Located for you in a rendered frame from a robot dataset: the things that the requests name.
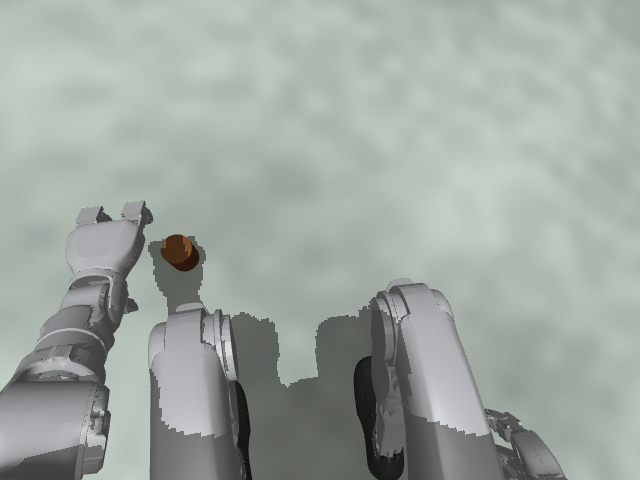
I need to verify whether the left robot hand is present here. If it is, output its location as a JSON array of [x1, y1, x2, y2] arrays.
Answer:
[[65, 201, 153, 314]]

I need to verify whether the right robot hand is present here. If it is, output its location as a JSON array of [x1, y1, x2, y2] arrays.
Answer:
[[484, 409, 567, 480]]

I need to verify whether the left robot foot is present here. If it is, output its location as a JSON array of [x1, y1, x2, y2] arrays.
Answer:
[[235, 381, 252, 480]]

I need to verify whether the left robot arm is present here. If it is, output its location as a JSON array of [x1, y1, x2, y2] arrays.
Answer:
[[0, 269, 127, 480]]

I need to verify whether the tin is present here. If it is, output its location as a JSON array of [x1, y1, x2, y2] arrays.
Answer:
[[160, 234, 199, 271]]

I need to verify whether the right robot foot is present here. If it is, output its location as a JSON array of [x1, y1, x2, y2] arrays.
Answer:
[[354, 356, 404, 480]]

